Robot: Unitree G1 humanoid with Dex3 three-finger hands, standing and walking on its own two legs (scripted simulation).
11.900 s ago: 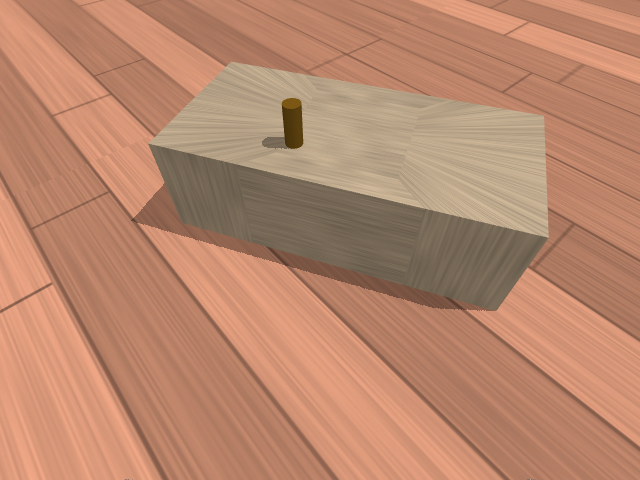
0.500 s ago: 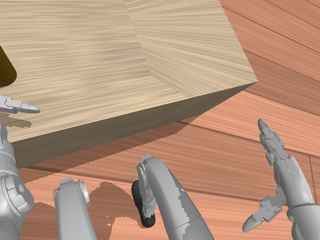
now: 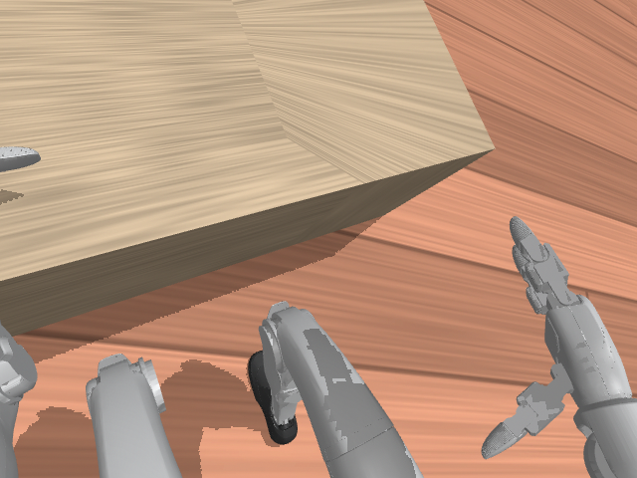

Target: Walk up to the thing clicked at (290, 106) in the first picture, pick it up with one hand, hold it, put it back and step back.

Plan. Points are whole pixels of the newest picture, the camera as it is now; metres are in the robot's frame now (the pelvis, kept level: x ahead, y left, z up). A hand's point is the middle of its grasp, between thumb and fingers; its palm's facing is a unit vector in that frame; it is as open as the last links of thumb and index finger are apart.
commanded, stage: close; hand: left
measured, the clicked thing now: out of the picture +0.56 +0.23 -0.04
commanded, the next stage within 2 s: settle in 0.20 s
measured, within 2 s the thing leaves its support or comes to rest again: leaves its support in 0.70 s
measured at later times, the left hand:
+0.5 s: hand out of the picture +0.54 +0.22 -0.05, palm faces +0.23 -0.97 -0.01, open 8.6 cm
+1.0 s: hand out of the picture +0.54 +0.21 +0.00, palm faces +0.21 -0.98 -0.03, open 8.8 cm
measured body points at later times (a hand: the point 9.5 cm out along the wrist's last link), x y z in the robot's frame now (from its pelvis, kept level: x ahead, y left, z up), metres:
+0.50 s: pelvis +0.00 +0.00 +0.01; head +0.22 +0.10 +0.40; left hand +0.52 +0.27 -0.04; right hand +0.20 -0.23 +0.15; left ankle +0.06 +0.12 -0.50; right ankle +0.08 -0.14 -0.50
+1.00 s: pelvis +0.01 +0.00 +0.04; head +0.20 +0.08 +0.44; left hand +0.52 +0.26 +0.01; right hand +0.20 -0.25 +0.15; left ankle +0.06 +0.12 -0.50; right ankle +0.08 -0.14 -0.50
